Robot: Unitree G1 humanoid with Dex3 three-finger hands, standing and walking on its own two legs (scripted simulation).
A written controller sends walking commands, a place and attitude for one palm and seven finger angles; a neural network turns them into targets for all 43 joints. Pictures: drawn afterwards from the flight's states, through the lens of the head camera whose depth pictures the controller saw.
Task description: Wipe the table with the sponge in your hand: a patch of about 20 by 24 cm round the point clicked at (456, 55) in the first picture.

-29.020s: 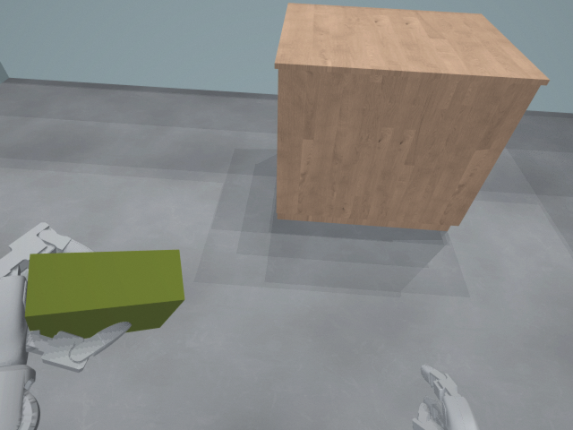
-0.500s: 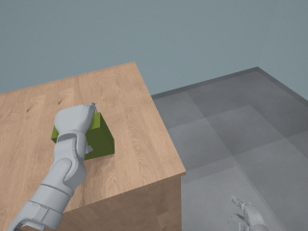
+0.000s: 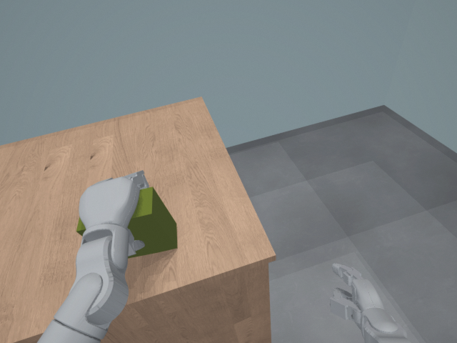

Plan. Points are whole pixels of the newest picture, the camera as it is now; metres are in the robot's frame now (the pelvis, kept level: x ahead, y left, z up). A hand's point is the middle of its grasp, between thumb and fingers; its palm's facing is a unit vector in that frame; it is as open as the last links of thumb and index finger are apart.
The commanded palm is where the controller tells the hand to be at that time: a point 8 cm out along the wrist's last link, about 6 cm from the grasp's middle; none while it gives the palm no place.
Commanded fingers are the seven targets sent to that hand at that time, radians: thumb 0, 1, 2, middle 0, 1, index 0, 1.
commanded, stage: wipe back along the middle lane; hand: left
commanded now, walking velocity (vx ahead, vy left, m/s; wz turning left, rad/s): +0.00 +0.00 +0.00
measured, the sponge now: (137, 232) +0.29 +0.22 +0.07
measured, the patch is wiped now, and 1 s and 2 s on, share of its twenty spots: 0.75 0.95 1.00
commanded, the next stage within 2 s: slide across to the third lane in 0.12 s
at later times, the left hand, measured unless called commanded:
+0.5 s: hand (140, 227) +0.26 +0.18 +0.12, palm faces +0.11 -0.10 -0.99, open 9.9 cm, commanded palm +0.23 +0.16 +0.17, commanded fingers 0.00 0.10 1.30 -1.20 -1.60 -1.20 -1.60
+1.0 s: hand (176, 221) +0.27 +0.12 +0.12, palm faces +0.13 -0.18 -0.97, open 9.9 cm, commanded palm +0.25 +0.12 +0.17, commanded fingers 0.00 0.10 1.30 -1.20 -1.60 -1.20 -1.60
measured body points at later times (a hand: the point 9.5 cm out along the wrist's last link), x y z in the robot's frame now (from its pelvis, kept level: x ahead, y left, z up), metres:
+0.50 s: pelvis -0.02 -0.01 +0.00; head -0.04 -0.08 +0.44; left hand +0.25 +0.18 +0.17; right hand +0.23 -0.21 -0.09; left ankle +0.00 +0.12 -0.74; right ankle -0.04 -0.09 -0.74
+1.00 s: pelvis -0.02 -0.03 +0.00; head -0.06 -0.09 +0.44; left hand +0.26 +0.13 +0.18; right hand +0.22 -0.22 -0.09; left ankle +0.00 +0.12 -0.74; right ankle -0.04 -0.09 -0.74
